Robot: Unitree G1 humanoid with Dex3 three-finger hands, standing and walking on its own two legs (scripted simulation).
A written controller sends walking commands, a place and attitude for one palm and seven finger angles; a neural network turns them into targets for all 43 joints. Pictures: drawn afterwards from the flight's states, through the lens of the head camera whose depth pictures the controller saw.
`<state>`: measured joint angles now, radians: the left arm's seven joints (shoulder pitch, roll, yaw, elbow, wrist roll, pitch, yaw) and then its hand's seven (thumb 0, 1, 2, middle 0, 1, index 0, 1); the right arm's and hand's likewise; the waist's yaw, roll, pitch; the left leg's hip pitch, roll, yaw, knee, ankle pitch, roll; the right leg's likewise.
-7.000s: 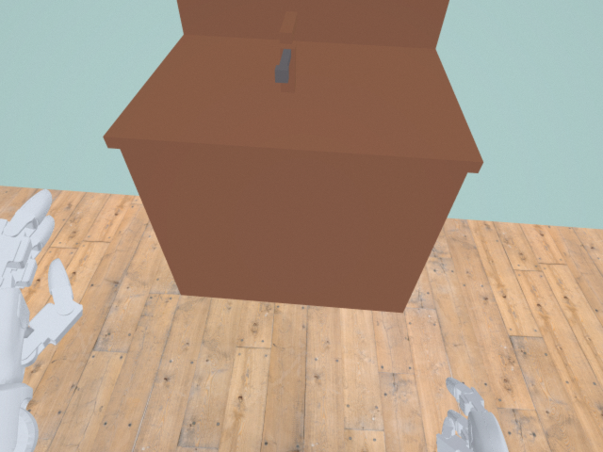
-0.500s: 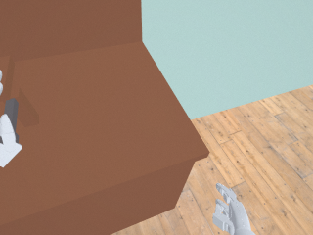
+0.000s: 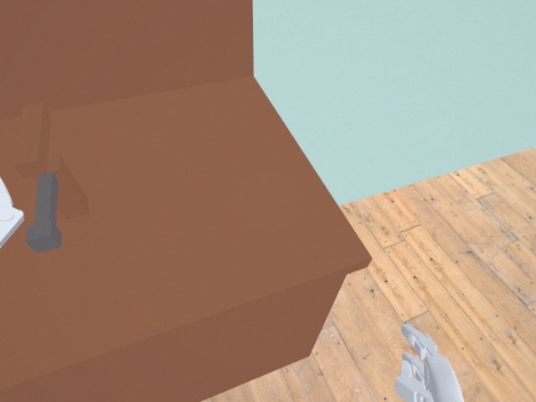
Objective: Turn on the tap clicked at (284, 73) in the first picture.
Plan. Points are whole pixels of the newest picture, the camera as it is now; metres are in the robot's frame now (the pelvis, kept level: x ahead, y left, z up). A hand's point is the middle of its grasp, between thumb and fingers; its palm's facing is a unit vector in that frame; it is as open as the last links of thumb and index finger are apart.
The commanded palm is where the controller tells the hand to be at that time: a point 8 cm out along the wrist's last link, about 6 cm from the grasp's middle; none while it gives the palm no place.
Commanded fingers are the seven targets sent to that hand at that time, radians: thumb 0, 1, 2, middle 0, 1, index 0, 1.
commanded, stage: come to a stop and stand still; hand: left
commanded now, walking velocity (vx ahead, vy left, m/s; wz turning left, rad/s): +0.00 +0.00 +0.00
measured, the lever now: (44, 237) +0.28 +0.32 +0.11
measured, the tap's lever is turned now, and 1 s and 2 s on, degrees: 0 0 0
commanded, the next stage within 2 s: look again from close up in 0.80 s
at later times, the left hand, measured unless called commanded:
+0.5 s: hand (41, 248) +0.24 +0.28 +0.16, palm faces +0.38 -0.86 -0.33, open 7.4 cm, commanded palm +0.18 +0.32 +0.18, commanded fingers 0.00 0.90 0.90 -0.20 -0.30 -0.20 -0.30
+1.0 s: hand (34, 259) +0.23 +0.28 +0.15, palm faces +0.40 -0.85 -0.34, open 7.4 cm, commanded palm +0.17 +0.32 +0.18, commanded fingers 0.00 0.90 0.90 -0.20 -0.30 -0.20 -0.30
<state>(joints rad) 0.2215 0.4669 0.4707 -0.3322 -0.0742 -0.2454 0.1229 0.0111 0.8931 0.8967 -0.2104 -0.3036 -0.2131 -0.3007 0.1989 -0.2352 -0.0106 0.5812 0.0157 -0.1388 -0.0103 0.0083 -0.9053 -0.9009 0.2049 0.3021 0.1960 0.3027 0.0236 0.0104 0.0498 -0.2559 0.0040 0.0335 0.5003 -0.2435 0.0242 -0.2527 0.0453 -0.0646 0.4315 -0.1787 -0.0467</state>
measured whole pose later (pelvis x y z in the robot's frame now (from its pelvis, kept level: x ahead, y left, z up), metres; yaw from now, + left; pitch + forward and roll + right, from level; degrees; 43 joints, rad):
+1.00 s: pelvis +0.02 +0.03 +0.00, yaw +2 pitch -1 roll -1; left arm 0.42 0.34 0.32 -0.44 -0.05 -0.19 0.10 0.01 0.89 0.90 -0.21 -0.30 -0.21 -0.30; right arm 0.20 -0.19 0.02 0.56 0.01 -0.10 -0.03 0.01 -0.90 -0.90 0.21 0.30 0.20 0.30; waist 0.03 -0.02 0.06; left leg -0.18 -0.05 0.03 0.45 -0.25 0.07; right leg -0.18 0.00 -0.06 0.40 -0.20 0.00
